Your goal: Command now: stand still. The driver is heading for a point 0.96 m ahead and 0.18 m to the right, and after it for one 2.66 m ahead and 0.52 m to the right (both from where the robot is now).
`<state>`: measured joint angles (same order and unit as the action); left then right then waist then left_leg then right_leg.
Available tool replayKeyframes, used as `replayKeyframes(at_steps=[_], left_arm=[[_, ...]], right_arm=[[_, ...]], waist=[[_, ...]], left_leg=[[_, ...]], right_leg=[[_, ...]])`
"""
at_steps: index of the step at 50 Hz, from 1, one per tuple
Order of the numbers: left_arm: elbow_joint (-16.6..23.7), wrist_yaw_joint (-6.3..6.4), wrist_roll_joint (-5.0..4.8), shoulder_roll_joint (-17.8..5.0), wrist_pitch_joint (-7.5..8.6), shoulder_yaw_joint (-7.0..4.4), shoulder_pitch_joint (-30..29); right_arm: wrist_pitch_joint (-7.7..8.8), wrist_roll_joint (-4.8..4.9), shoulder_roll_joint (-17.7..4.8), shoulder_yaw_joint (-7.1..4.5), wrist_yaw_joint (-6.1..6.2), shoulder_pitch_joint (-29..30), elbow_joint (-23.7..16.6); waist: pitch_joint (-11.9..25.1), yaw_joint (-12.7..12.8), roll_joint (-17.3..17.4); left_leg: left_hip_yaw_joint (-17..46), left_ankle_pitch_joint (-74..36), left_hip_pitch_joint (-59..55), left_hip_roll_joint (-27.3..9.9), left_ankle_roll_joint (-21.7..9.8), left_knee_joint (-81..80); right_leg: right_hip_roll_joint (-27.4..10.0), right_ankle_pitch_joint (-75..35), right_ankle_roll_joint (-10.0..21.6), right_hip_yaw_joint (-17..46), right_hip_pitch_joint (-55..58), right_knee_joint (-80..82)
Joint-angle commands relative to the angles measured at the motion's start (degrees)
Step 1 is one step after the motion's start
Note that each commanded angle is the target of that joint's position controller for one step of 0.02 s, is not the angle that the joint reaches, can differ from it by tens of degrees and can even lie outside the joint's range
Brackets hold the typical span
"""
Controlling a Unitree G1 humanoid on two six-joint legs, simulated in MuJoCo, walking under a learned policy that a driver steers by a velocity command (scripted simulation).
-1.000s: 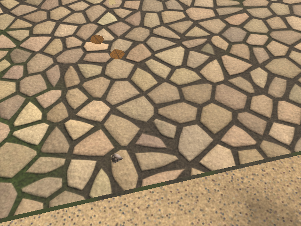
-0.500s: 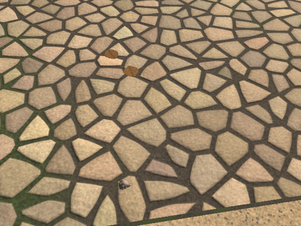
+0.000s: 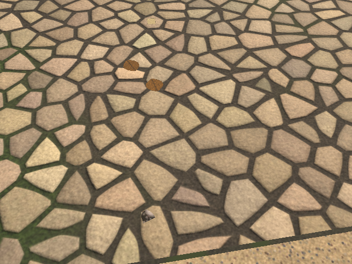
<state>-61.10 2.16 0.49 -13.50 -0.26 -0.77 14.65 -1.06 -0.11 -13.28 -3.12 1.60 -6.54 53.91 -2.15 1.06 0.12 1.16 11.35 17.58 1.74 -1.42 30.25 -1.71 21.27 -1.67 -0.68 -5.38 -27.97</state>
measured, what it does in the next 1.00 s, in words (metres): walks ahead: right foot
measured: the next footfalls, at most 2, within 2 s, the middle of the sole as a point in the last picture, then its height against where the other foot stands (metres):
right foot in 0.84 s outside the picture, level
left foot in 1.34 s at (166, 213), level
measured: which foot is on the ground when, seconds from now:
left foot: down 0.00-0.86, up 0.88-1.00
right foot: down 0.00-0.38, up 0.40-0.82, down 0.84-1.00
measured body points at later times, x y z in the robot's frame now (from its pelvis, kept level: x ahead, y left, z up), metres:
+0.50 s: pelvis +0.08 +0.02 +0.01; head +0.09 +0.04 +0.46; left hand +0.13 +0.29 -0.14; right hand +0.09 -0.24 -0.13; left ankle +0.05 +0.11 -0.73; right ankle +0.02 -0.12 -0.64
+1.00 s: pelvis +0.34 -0.06 +0.00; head +0.37 -0.07 +0.45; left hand +0.44 +0.21 -0.12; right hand +0.39 -0.33 -0.14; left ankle +0.27 +0.10 -0.64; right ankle +0.40 -0.14 -0.73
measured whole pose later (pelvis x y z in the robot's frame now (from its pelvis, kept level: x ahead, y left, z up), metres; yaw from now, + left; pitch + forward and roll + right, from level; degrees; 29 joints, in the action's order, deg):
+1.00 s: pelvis +0.34 -0.06 +0.00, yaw +0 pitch +0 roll +0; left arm -54.0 -2.3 0.2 -13.8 5.6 -3.1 11.1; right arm 5.5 1.6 -15.5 -2.7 0.5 -14.9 57.6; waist -2.7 0.3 1.9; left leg 1.6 18.3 25.3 -4.2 -3.4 68.3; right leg 2.4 8.2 3.9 -4.1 -17.3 -25.2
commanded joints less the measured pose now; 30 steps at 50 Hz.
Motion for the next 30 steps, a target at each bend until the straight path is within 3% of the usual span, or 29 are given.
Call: replayKeyframes(at_steps=[1, 5, 6, 9, 11, 12, 13, 15, 16, 17, 18, 19, 20, 21, 22, 23, 25, 27, 30], left_arm=[[0.86, 0.18, 0.03, -5.74, 0.71, -0.79, 2.83], [0.28, 0.18, 0.04, -5.01, 1.01, -0.52, 4.29], [-0.29, 0.22, -0.04, -4.63, 0.98, -0.45, 5.64], [0.79, 0.7, -0.66, -6.6, 0.95, -1.13, 6.21], [0.53, 0.76, -1.21, -8.97, 1.81, -2.0, 9.86], [0.54, 0.77, -1.64, -11.02, 2.38, -2.81, 9.56], [0.83, 0.73, -1.71, -11.32, 2.88, -3.11, 8.46], [1.78, 0.21, -1.9, -9.29, 3.54, -2.9, 6.3], [2.25, -0.17, -2.06, -8.81, 3.5, -2.81, 5.03], [2.79, -0.45, -1.9, -8.68, 3.56, -2.78, 4.55], [3.78, -0.59, -1.75, -8.09, 3.96, -2.53, 2.87], [6.21, -0.45, -1.53, -4.13, 4.73, -1.57, 2.84], [7.71, -0.32, -2.17, -4.45, 5.73, -1.69, 0.98], [8.24, -0.88, -3.64, -5.78, 6.4, -2.25, 0.39], [7.96, -1.44, -3.9, -5.56, 6.82, -2.23, 0.14], [7.92, -1.6, -3.38, -5.46, 7.07, -2.58, -0.36], [7.85, -1.95, -2.32, -6.18, 6.54, -3.48, -0.64], [8.36, -2.34, -1.92, -4.83, 5.8, -3.47, -1.97], [11.65, -2.38, -1.54, -3.1, 5.39, -2.79, -9.82]], right_arm=[[0.51, 0.05, -6.2, -1.13, 0.26, 2.11, -1.57], [0.36, 0.1, -5.93, -0.93, 0.3, 2.03, 0.24], [0.28, 0.11, -5.58, -0.82, 0.32, 1.07, 1.15], [0.64, 0.54, -6.55, -1.26, 0.25, 1.22, 1.96], [2.35, 0.9, -4.95, -1.04, -0.46, 4.05, 1.08], [3.34, 1.24, -4.05, -0.89, -1.03, 5.33, 0.57], [4.15, 1.42, -4.15, -0.91, -1.49, 5.65, 0.26], [5.37, 2.06, -3.77, -0.94, -2.13, 3.29, 0.89], [5.66, 2.33, -3.56, -1.15, -2.28, -0.46, 2.43], [5.66, 2.22, -4.83, -2.0, -2.24, -5.92, 4.89], [5.71, 1.99, -7.93, -3.27, -2.13, -12.93, 6.79], [5.8, 1.92, -13.92, -4.78, -2.24, -20.38, 8.35], [6.58, 1.09, -11.7, -3.46, -2.91, -23.34, 8.91], [7.38, 0.75, -8.56, -2.0, -2.9, -17.72, 7.7], [7.79, 0.65, -6.5, -1.2, -3.0, -13.59, 6.12], [7.87, 0.61, -6.07, -0.75, -3.12, -11.27, 5.42], [7.37, 0.19, -4.2, 0.25, -2.9, -11.01, 5.32], [6.89, 0.1, -5.31, 0.35, -2.11, -13.73, 6.01], [6.4, -0.01, -7.87, 0.14, -0.93, -14.92, 5.88]], waist=[[0.75, -0.27, 0.32], [0.32, -0.44, 0.1], [1.29, -0.39, -0.13], [-3.19, 0.04, -2.42], [-6.12, 1.83, -6.44], [-8.12, 1.77, -10.23], [-9.82, 1.29, -10.85], [-10.06, -0.87, -9.53], [-8.94, -2.84, -8.78], [-6.27, -4.69, -7.59], [-2.7, -7.66, -2.41], [1.8, -8.96, 14.05], [4.84, -9.26, 14.78], [0.66, -6.02, 8.51], [-1.04, -4.45, 5.51], [-2.75, -3.24, 3.35], [-2.72, -2.1, 3.95], [-2.71, -2.21, 3.58], [-4.4, -3.39, 2.5]], left_leg=[[4.03, -5.35, -8.51, -3.55, -2.2, -4.72], [3.76, -4.94, -8.55, -3.33, -2.0, -4.76], [3.12, 1.73, -8.7, -2.65, -1.94, -4.94], [0.39, 22.76, -1.09, 0.19, -1.95, -1.94], [-2.43, 18.31, 5.83, 1.3, -1.07, 4.74], [-4.47, 11.31, 9.21, 0.74, -0.73, 10.98], [-2.99, 9.89, 11.48, -1.76, -1.38, 13.65], [-3.49, 11.91, 9.11, -2.82, -2.75, 7.6], [-4.95, 10.39, 1.02, -1.58, -3.04, 1.31], [-5.83, 6.83, -8.7, 0.63, -2.8, -1.2], [1.17, 5.78, -17.75, -2.72, -4.36, -4.38], [23.87, 12.78, -27.89, -14.47, -11.39, -13.44], [41.7, 15.5, -29.51, -22.74, -16.5, -20.8], [37.66, 16.13, -26.13, -23.73, -15.64, -19.97], [30.08, 15.09, -22.95, -20.92, -13.59, -20.23], [24.27, 11.97, -20.47, -18.97, -11.99, -21.19], [14.99, 2.55, -16.96, -14.94, -9.48, -22.59], [10.63, -4.32, -16.43, -13.77, -9.85, -23.6], [7.14, -8.16, -14.35, -13.51, -10.42, -25.02]], right_leg=[[-0.88, -3.38, 1.18, 0.59, -10.26, 6.35], [-0.76, -2.96, 1.28, 0.57, -10.87, 6.63], [-0.53, 1.72, 1.63, 0.37, -10.58, 7.14], [-2.36, 18.73, 5.6, 4.08, -12.94, 8.87], [-8.83, 24.96, 9.73, 13.47, -9.89, 14.53], [-14.55, 25.37, 12.35, 20.09, -8.35, 18.32], [-17.79, 22.45, 13.8, 23.02, -8.07, 19.25], [-16.03, 13.62, 12.01, 18.67, -6.75, 16.5], [-13.17, 10.16, 10.2, 14.39, -9.44, 13.77], [-9.86, 3.03, 8.76, 10.62, -12.63, 9.03], [-5.91, -8.69, 6.62, 5.52, -16.98, -2.94], [2.03, -4.92, 2.16, -2.9, -29.05, -23.4], [3.94, 10.36, 2.08, 3.58, -35.28, -38.39], [0.22, 8.18, 4.04, 7.09, -39.83, -44.98], [-2.47, 2.77, 5.64, 6.92, -40.01, -45.53], [-4.49, -2.24, 6.29, 6.0, -40.29, -42.67], [-6.46, -7.71, 5.72, 4.5, -35.95, -36.88], [-6.4, -10.36, 3.86, 2.42, -35.81, -32.62], [-5.71, -15.64, 1.48, 1.05, -36.47, -20.52]])
Keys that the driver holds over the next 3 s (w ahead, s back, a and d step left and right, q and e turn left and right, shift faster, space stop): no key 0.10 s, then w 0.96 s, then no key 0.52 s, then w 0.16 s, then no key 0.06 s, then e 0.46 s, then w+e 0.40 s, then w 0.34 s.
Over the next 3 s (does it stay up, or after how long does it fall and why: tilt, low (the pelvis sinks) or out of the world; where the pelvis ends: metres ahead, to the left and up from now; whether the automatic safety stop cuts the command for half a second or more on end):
stays up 0.96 -0.12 0.01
